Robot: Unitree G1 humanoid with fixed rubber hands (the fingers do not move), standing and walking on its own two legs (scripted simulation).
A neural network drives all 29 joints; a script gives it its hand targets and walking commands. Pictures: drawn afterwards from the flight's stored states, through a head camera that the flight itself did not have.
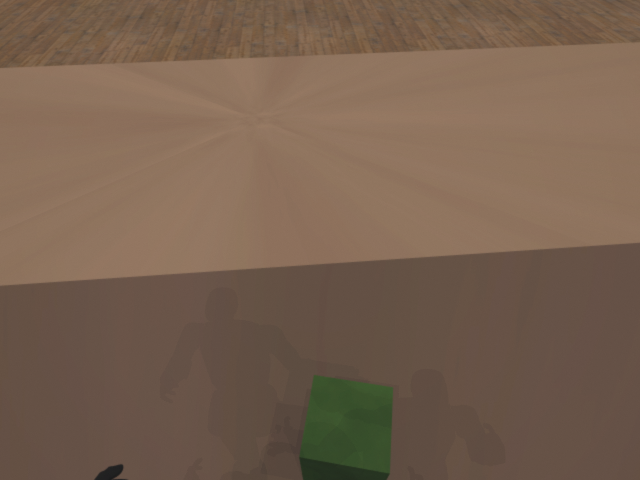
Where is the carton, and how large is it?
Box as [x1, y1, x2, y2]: [299, 375, 392, 479]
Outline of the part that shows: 314,375 299,455 303,479 386,479 389,473 392,387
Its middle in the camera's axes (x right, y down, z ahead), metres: +0.07 +0.53 +1.05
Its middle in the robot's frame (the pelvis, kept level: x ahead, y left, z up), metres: +0.37 -0.04 -0.66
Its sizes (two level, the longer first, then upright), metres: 0.210 0.200 0.250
